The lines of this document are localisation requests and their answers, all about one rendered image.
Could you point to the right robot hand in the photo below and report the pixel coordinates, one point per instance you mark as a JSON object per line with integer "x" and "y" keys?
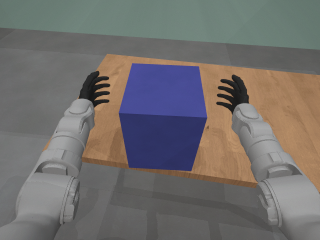
{"x": 239, "y": 93}

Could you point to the left robot forearm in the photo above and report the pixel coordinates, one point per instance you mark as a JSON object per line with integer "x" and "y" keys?
{"x": 64, "y": 152}

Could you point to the table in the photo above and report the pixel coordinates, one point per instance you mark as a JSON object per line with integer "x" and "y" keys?
{"x": 289, "y": 102}

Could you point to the right robot upper arm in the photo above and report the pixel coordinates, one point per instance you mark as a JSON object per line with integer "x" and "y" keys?
{"x": 291, "y": 204}

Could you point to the left robot hand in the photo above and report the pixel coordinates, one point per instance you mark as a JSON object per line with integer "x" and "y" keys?
{"x": 89, "y": 88}

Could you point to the left robot upper arm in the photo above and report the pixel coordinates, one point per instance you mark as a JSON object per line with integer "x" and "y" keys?
{"x": 47, "y": 202}

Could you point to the carton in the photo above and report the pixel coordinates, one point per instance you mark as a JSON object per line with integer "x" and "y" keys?
{"x": 162, "y": 116}

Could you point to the right robot forearm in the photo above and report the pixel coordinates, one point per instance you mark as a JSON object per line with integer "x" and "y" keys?
{"x": 267, "y": 157}

